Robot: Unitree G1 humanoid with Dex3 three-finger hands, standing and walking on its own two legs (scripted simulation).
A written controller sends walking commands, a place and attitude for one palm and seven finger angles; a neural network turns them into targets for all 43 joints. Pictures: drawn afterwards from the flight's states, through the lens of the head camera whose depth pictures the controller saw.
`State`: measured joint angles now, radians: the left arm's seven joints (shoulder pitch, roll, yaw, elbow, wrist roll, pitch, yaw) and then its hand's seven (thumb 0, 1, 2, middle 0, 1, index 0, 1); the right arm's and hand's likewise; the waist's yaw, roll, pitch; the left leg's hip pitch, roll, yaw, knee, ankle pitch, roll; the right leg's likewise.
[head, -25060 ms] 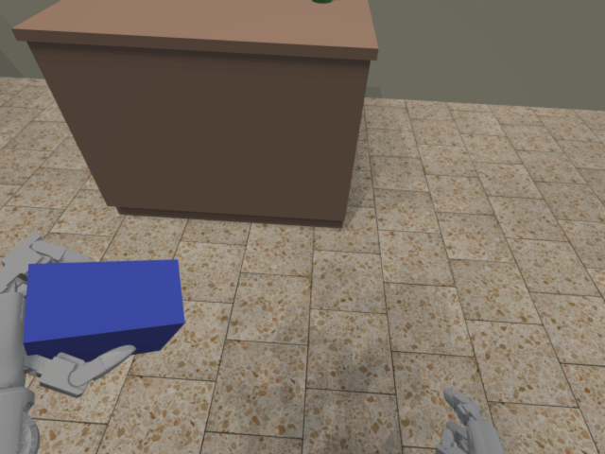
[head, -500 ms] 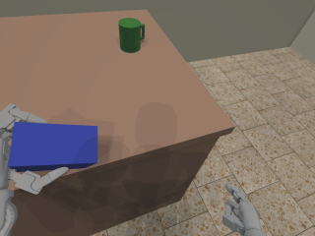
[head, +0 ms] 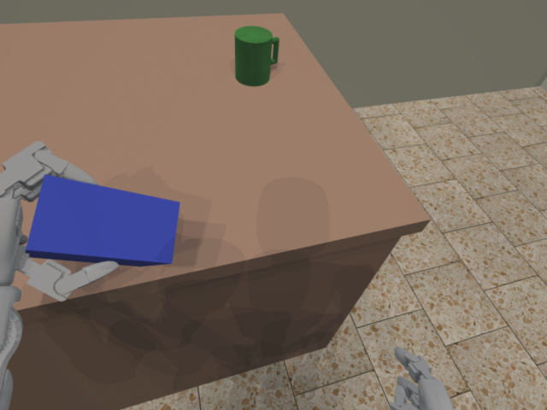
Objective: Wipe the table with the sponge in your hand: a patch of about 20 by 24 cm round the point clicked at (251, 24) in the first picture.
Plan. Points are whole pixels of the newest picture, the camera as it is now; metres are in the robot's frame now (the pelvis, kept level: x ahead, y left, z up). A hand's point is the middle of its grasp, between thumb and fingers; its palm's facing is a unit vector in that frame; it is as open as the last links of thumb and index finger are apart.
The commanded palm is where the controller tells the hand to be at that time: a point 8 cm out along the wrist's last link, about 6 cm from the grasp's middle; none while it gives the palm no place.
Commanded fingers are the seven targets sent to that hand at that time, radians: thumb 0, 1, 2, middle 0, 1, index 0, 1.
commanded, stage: turn the palm down, sponge in hand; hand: left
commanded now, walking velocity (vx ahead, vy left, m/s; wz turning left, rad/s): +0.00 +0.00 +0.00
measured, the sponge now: (121, 232) +0.26 +0.22 +0.15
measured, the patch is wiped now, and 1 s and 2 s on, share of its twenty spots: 0.00 0.00 0.00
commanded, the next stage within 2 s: none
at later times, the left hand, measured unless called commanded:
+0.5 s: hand (64, 258) +0.21 +0.24 +0.18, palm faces +0.42 -0.58 -0.70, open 10.7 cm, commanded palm +0.17 +0.26 +0.23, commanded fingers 0.00 0.10 1.30 -1.20 -1.60 -1.20 -1.60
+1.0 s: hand (71, 246) +0.21 +0.23 +0.20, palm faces +0.30 -0.35 -0.89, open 10.7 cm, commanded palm +0.17 +0.24 +0.27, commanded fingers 0.00 0.10 1.30 -1.20 -1.60 -1.20 -1.60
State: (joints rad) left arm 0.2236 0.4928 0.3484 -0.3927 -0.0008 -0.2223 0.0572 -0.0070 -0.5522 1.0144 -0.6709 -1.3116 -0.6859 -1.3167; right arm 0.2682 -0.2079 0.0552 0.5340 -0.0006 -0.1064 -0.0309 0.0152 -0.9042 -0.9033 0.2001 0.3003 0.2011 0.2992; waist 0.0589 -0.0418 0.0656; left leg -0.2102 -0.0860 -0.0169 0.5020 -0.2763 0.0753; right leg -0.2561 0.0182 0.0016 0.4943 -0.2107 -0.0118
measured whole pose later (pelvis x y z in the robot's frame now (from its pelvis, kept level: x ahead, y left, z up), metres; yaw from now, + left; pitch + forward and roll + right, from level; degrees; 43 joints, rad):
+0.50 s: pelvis -0.02 -0.07 -0.02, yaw +1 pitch -2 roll +1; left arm 0.14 0.58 0.36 -0.26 0.14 0.15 -0.01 -0.01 -0.55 1.01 -0.68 -1.30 -0.69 -1.30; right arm 0.15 -0.28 0.04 0.62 0.03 -0.04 -0.09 0.02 -0.90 -0.90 0.20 0.30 0.20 0.30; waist 0.10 0.07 0.00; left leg -0.29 -0.04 -0.06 0.65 -0.32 0.00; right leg -0.33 0.05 -0.08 0.65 -0.28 -0.09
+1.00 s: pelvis -0.01 -0.05 -0.01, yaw +0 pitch -2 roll +1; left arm 0.21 0.69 0.31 -0.42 0.30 0.21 -0.05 -0.01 -0.55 1.02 -0.69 -1.29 -0.70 -1.30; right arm 0.14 -0.31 0.00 0.63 0.05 -0.03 -0.11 0.02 -0.91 -0.90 0.20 0.30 0.20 0.30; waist 0.12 0.10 0.01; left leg -0.27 -0.05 -0.02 0.64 -0.34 0.01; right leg -0.33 0.05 -0.05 0.66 -0.30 -0.08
